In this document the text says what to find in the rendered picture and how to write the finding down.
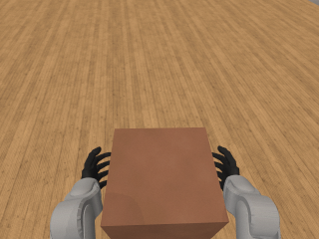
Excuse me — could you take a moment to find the robot right forearm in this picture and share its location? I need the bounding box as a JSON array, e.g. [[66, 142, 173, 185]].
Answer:
[[222, 174, 281, 239]]

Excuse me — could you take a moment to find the carton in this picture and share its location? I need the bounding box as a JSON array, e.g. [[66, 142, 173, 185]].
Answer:
[[100, 127, 229, 239]]

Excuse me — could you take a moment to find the robot left hand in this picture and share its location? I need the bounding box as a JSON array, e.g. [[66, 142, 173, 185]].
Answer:
[[81, 146, 112, 189]]

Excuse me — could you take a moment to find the robot right hand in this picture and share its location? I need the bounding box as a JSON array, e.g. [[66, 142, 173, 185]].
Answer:
[[212, 145, 240, 191]]

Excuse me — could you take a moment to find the robot left forearm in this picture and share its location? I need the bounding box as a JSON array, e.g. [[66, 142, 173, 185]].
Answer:
[[50, 177, 104, 239]]

